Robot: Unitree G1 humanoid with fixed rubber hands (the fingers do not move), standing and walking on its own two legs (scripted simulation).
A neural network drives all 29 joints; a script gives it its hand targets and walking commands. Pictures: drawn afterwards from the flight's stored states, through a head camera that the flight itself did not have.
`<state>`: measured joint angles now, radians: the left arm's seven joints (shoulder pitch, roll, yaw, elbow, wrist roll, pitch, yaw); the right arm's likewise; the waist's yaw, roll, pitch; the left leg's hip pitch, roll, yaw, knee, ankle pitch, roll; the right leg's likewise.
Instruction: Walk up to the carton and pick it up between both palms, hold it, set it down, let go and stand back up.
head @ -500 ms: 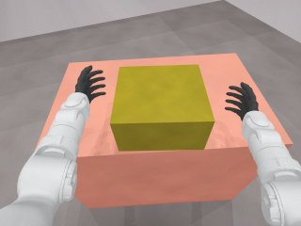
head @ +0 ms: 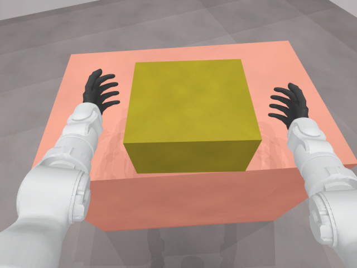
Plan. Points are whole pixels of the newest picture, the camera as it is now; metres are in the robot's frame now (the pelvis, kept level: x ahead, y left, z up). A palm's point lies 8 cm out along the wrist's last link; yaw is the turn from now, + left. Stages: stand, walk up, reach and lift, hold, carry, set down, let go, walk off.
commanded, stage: reach and lift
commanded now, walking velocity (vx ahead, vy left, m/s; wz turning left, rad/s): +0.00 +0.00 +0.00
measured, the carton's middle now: (189, 115) +0.51 +0.00 -0.01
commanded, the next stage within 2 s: none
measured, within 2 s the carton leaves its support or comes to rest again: neither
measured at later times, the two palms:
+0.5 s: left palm (101, 125) +0.46 +0.23 +0.02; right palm (281, 130) +0.45 -0.22 +0.01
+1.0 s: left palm (106, 121) +0.45 +0.20 +0.04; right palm (271, 139) +0.42 -0.19 +0.02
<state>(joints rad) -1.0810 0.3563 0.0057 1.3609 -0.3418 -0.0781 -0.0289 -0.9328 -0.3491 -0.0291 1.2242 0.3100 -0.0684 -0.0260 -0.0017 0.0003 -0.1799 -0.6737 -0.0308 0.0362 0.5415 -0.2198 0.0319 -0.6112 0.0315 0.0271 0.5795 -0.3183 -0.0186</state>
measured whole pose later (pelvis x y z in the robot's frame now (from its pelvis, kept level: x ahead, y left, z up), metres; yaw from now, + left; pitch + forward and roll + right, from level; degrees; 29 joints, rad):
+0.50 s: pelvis +0.00 +0.00 -0.01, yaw -1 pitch +30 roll -1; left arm -1.02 0.36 0.00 1.38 -0.34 -0.30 -0.02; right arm -0.91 -0.31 0.00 1.22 0.31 -0.29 -0.01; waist 0.00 0.00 -0.23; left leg -0.89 0.00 0.04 0.56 -0.20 0.03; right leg -0.82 0.06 0.03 0.57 -0.26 -0.01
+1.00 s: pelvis -0.03 +0.01 -0.01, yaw -2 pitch +29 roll -2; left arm -1.11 0.30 -0.01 1.44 -0.34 -0.30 -0.01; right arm -0.91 -0.24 0.00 1.25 0.31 -0.28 -0.04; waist 0.00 0.00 -0.24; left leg -0.91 0.01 0.04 0.59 -0.18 0.04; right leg -0.82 0.07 0.03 0.56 -0.24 -0.01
